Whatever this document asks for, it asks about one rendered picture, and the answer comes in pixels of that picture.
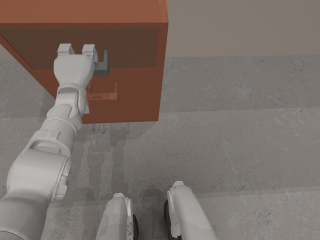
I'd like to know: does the drawer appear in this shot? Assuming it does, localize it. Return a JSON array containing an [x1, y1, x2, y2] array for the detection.
[[0, 27, 159, 70]]

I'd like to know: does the handle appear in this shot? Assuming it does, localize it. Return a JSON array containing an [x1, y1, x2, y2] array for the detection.
[[86, 93, 119, 104], [93, 50, 110, 76]]

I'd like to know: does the robot left shin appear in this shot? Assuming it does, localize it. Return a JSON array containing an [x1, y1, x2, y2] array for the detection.
[[106, 193, 134, 240]]

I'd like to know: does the cabinet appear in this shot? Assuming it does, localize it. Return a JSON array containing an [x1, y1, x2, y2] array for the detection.
[[0, 0, 169, 124]]

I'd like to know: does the robot right thigh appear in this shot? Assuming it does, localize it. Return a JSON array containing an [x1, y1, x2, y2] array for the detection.
[[167, 185, 219, 240]]

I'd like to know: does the left robot forearm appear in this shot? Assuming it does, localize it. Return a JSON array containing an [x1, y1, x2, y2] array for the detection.
[[6, 83, 87, 193]]

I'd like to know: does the robot left hand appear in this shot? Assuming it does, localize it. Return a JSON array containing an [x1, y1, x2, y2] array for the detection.
[[53, 43, 98, 114]]

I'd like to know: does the left robot upper arm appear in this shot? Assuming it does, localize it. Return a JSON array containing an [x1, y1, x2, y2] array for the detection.
[[0, 148, 73, 240]]

